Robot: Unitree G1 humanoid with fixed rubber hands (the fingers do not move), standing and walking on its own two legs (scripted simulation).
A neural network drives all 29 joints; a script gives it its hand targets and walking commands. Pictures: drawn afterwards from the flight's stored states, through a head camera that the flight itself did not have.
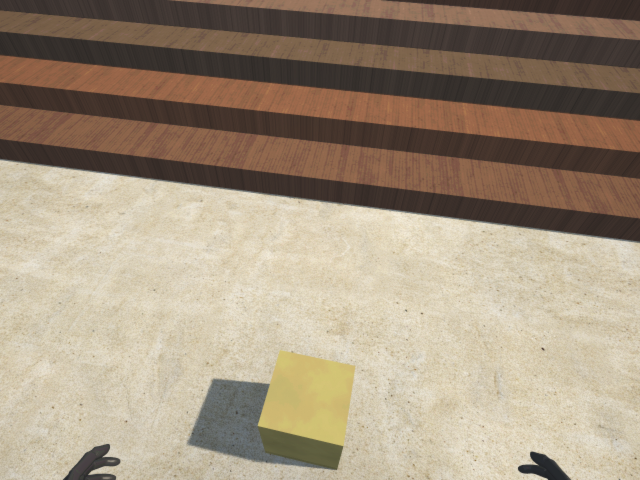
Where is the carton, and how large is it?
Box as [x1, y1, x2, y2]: [258, 350, 354, 469]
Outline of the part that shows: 280,350 258,423 258,428 265,452 336,469 343,445 354,366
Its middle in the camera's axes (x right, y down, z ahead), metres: -0.02 +0.48 +1.08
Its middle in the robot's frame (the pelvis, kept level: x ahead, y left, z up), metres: +0.42 +0.02 -0.65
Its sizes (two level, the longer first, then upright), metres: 0.210 0.200 0.250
